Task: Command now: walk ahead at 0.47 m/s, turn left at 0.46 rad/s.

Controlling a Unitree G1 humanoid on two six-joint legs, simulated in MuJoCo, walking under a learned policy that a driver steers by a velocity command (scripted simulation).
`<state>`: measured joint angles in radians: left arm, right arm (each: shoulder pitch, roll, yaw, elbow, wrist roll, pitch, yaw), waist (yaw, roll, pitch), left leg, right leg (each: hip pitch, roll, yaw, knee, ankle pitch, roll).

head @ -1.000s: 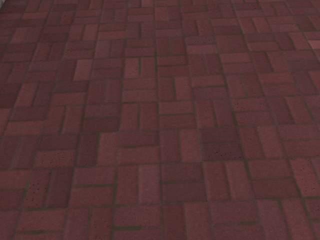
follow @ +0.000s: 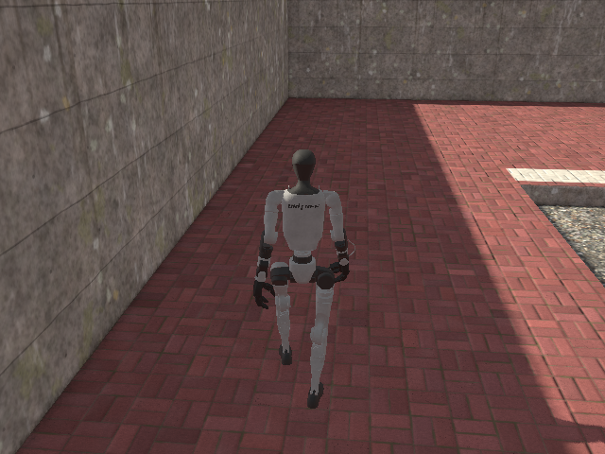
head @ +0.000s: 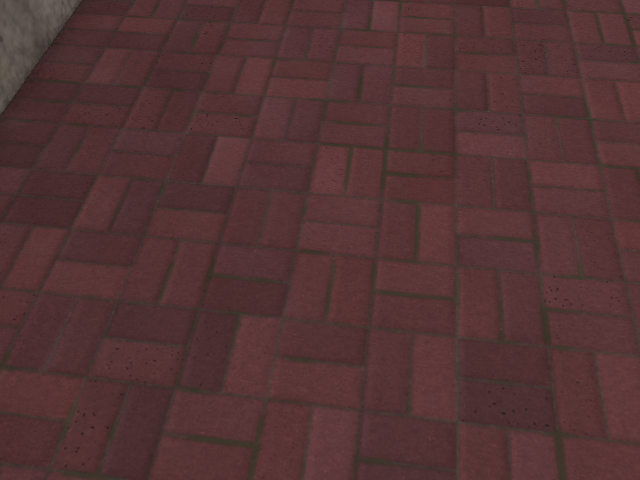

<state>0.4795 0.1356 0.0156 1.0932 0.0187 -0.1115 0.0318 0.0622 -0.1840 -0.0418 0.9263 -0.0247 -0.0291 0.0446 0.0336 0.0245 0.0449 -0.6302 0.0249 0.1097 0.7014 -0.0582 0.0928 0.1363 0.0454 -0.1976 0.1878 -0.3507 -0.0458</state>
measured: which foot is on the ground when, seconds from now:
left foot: up 0.00-0.08, down 0.10-0.68, up 0.70-1.00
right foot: down 0.00-0.08, up 0.10-0.66, down 0.68-1.00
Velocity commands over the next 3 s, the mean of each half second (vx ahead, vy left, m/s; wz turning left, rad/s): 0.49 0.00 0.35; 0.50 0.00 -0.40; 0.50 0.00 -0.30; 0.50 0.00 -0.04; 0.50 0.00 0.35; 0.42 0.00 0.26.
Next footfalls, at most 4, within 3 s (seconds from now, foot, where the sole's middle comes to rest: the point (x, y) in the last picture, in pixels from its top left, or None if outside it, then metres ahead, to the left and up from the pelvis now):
0.10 left None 0.22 0.06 -0.77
0.68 right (358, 431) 0.56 -0.01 -0.77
1.20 left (300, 298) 0.89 0.13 -0.77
1.72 right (403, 235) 1.09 -0.13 -0.77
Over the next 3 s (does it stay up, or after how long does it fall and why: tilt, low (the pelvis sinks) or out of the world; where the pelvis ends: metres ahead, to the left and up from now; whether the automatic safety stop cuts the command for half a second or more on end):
stays up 1.63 -0.12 0.01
